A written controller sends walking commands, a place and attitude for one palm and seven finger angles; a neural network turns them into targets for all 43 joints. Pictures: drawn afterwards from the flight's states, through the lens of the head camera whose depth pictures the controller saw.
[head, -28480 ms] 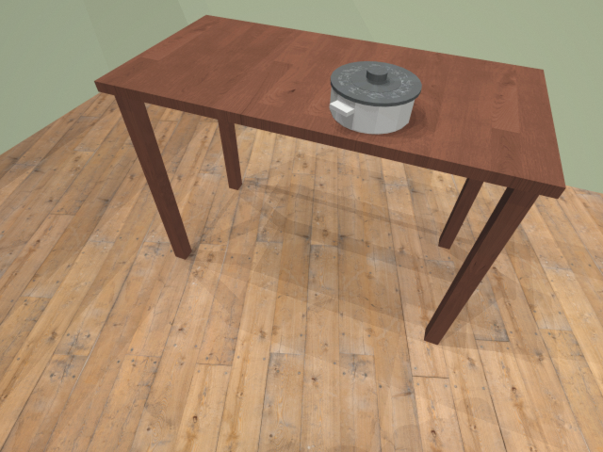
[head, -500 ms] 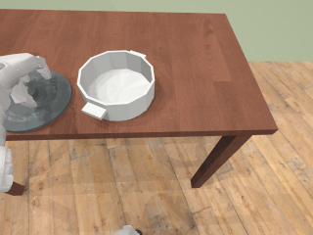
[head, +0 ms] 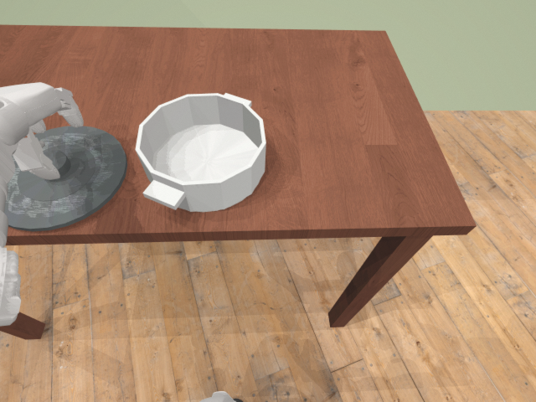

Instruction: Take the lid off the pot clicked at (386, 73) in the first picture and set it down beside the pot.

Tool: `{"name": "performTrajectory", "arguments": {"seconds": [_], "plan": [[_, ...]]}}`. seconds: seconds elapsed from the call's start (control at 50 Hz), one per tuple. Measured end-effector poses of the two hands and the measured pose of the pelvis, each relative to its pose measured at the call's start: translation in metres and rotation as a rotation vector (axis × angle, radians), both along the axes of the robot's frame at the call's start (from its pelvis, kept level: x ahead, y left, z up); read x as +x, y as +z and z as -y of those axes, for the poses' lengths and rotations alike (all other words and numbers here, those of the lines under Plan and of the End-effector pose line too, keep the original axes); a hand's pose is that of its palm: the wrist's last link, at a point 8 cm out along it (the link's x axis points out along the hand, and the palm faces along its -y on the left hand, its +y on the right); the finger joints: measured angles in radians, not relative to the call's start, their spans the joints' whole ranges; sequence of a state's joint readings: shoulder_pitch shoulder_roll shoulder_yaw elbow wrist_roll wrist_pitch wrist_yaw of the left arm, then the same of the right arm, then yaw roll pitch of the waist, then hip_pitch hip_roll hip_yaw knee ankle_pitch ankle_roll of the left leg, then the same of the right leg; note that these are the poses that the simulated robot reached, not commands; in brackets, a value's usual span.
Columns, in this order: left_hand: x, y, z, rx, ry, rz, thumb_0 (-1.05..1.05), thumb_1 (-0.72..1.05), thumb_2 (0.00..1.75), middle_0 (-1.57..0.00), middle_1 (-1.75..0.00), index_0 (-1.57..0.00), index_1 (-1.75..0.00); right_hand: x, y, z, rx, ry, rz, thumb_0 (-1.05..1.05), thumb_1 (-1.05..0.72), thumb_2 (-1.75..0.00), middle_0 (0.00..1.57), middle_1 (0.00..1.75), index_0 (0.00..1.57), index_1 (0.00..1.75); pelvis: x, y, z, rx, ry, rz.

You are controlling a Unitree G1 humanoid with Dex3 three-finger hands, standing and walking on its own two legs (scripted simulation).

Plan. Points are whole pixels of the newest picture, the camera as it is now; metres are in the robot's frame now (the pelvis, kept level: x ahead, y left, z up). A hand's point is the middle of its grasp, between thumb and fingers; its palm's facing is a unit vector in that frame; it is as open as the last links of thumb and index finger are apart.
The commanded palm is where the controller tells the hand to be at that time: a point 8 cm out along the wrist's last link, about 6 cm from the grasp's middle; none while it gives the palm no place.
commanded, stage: raise the empty hand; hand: left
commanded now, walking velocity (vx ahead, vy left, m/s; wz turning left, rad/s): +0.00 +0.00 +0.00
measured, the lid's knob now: (52, 164) +0.47 +0.33 +0.06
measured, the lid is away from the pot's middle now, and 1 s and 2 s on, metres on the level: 0.24 0.24 0.24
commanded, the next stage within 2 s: draw the hand back to the body in 1.04 s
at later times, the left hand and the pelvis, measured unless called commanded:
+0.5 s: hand (17, 113) +0.46 +0.32 +0.17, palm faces -0.36 -0.11 -0.93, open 11.0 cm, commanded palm +0.48 +0.32 +0.24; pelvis +0.00 +0.00 +0.01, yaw +1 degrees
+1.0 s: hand out of the picture +0.47 +0.32 +0.22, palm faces -0.29 -0.11 -0.95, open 11.0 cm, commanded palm +0.48 +0.32 +0.29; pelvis +0.00 +0.00 +0.01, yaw +1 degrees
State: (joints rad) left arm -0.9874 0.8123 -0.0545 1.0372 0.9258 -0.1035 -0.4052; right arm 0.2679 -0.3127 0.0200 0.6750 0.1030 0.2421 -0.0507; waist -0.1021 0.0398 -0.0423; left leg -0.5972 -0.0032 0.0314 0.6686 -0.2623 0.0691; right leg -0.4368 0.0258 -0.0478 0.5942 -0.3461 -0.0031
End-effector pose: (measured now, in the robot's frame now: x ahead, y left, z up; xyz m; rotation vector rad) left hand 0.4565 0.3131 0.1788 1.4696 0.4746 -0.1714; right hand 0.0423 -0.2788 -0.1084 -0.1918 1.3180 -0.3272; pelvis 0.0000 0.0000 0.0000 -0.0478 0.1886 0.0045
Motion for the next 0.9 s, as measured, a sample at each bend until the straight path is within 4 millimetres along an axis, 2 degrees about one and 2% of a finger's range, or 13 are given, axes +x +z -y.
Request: {"name": "performTrajectory", "arguments": {"seconds": [0.36, 0.66, 0.9], "plan": [[0.004, 0.037, 0.000, 0.023, 0.005, 0.030, 0.00, -0.03, 0.70, -0.39, -0.82, -0.39, -0.82, 0.006, 0.004, -0.004, 0.001, 0.023, 0.010, 0.00, -0.90, -0.89, 0.20, 0.30, 0.20, 0.30, 0.001, 0.004, -0.002, 0.001, 0.010, 0.021], [0.006, 0.064, -0.012, 0.022, 0.050, 0.049, 0.00, -0.03, 0.70, -0.39, -0.82, -0.39, -0.82, 0.013, 0.007, -0.007, 0.012, 0.030, 0.013, 0.00, -0.90, -0.90, 0.20, 0.30, 0.20, 0.30, 0.005, 0.007, -0.004, 0.002, 0.015, 0.027], [0.007, 0.092, -0.003, 0.029, 0.038, 0.090, 0.00, -0.03, 0.70, -0.39, -0.82, -0.39, -0.82, 0.028, 0.006, -0.012, 0.034, 0.058, 0.037, 0.00, -0.90, -0.90, 0.20, 0.30, 0.20, 0.30, 0.004, 0.009, -0.005, 0.004, 0.023, 0.033]]}}
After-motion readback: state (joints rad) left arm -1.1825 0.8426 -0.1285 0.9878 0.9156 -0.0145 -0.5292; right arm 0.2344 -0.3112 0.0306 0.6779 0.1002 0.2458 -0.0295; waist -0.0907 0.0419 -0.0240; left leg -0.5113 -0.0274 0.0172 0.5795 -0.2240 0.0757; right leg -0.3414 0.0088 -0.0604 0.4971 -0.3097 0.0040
